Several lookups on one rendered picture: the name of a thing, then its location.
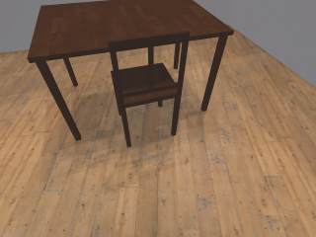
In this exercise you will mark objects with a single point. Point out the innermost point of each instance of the table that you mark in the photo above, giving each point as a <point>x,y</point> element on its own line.
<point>70,30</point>

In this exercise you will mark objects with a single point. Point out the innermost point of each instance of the chair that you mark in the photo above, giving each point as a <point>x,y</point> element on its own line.
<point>150,83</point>

